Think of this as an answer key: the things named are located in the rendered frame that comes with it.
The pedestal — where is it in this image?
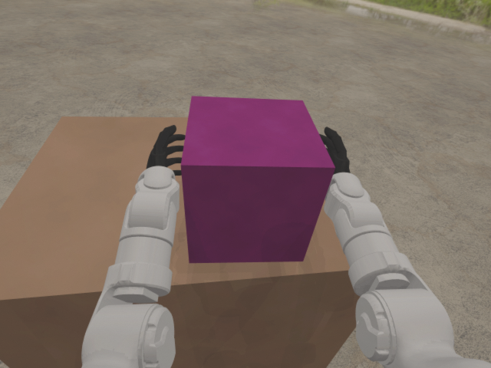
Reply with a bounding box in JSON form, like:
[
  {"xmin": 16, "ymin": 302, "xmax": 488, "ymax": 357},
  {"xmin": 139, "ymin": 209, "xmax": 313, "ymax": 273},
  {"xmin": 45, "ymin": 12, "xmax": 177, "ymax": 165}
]
[{"xmin": 0, "ymin": 117, "xmax": 360, "ymax": 368}]

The robot left hand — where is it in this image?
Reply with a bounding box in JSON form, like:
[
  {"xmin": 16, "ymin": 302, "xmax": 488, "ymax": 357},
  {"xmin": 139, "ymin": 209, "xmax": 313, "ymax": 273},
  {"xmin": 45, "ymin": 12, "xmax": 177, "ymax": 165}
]
[{"xmin": 147, "ymin": 125, "xmax": 185, "ymax": 176}]

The right robot forearm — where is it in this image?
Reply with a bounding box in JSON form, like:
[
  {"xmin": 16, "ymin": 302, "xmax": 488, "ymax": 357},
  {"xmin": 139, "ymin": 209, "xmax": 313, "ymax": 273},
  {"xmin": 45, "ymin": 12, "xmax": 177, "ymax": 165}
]
[{"xmin": 324, "ymin": 172, "xmax": 454, "ymax": 347}]

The carton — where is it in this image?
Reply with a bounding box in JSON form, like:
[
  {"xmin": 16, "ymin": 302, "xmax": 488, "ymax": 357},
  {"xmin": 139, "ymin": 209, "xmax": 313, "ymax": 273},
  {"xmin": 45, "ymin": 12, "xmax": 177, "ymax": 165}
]
[{"xmin": 181, "ymin": 96, "xmax": 335, "ymax": 263}]

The robot right upper arm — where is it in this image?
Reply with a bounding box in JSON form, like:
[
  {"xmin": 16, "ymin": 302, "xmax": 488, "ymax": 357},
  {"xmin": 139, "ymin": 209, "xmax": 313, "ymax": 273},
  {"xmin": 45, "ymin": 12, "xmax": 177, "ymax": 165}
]
[{"xmin": 355, "ymin": 288, "xmax": 491, "ymax": 368}]

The robot right hand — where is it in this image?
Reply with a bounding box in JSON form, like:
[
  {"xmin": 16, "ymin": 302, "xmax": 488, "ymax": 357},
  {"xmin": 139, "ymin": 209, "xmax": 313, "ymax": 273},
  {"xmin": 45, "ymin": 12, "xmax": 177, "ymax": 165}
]
[{"xmin": 319, "ymin": 127, "xmax": 350, "ymax": 175}]

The robot left upper arm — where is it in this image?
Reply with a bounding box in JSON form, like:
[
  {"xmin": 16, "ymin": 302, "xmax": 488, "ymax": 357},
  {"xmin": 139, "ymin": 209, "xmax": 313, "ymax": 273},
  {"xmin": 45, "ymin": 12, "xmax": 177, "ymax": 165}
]
[{"xmin": 81, "ymin": 304, "xmax": 176, "ymax": 368}]

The left robot forearm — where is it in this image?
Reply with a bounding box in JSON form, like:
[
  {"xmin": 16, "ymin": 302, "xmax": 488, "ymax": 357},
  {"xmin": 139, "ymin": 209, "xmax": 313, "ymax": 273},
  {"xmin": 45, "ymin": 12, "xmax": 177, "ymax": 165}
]
[{"xmin": 81, "ymin": 166, "xmax": 180, "ymax": 364}]

